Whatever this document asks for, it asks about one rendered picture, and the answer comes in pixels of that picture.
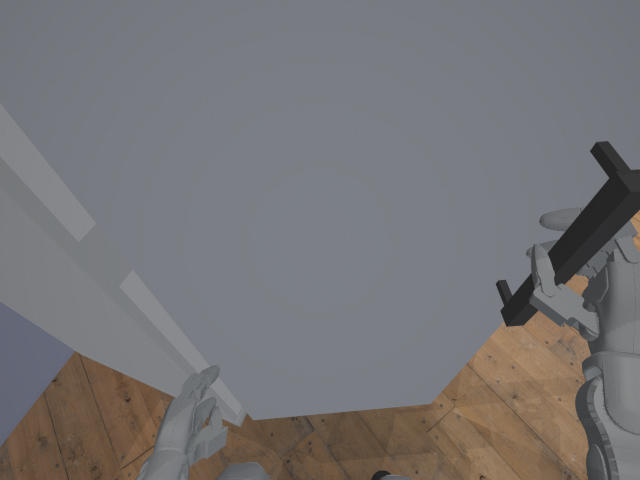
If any handle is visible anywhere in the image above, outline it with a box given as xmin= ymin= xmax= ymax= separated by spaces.
xmin=496 ymin=141 xmax=640 ymax=327

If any robot left forearm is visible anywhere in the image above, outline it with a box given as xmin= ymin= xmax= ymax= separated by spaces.
xmin=135 ymin=450 xmax=190 ymax=480

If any robot right forearm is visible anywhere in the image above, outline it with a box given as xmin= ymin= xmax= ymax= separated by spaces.
xmin=575 ymin=351 xmax=640 ymax=480

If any robot left hand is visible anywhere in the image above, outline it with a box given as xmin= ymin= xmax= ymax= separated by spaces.
xmin=153 ymin=365 xmax=228 ymax=466

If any robot right hand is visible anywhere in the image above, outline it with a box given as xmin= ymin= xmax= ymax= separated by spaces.
xmin=526 ymin=207 xmax=640 ymax=355

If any fridge door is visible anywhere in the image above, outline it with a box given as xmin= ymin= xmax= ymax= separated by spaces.
xmin=0 ymin=0 xmax=640 ymax=420

